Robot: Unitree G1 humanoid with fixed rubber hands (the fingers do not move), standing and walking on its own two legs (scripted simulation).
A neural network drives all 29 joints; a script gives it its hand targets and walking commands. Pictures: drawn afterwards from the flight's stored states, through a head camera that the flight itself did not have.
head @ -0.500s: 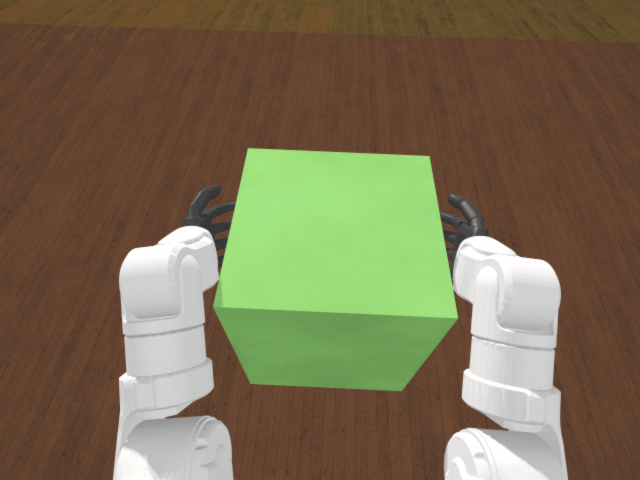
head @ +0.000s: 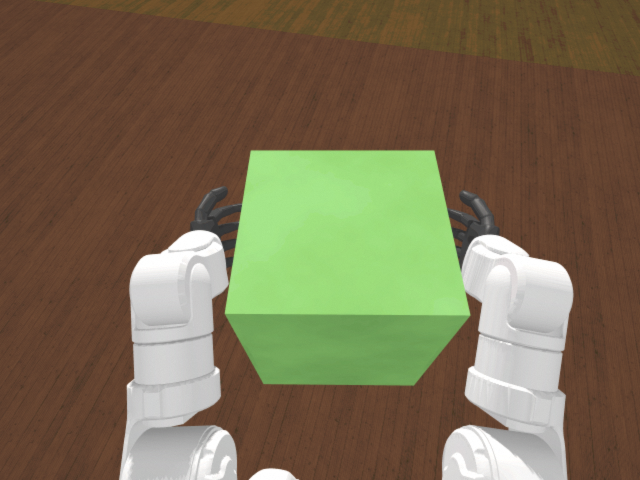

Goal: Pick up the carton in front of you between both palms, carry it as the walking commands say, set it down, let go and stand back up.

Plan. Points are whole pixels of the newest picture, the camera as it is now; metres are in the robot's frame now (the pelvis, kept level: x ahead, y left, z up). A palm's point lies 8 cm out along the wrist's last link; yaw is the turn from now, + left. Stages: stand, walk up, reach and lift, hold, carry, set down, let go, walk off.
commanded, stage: carry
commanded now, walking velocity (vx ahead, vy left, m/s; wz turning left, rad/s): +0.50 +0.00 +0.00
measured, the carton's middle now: (340, 279) +0.36 +0.03 +0.06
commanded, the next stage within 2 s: none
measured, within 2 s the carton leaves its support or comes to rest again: neither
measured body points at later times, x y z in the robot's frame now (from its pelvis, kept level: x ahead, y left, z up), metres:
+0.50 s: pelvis +0.30 +0.04 +0.04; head +0.34 +0.04 +0.49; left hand +0.68 +0.15 +0.17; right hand +0.65 -0.15 +0.17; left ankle +0.30 +0.12 -0.70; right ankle +0.33 -0.08 -0.61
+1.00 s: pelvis +0.61 +0.00 +0.07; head +0.64 +0.00 +0.52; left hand +0.97 +0.18 +0.23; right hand +0.99 -0.12 +0.22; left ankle +0.74 +0.12 -0.62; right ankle +0.53 -0.09 -0.66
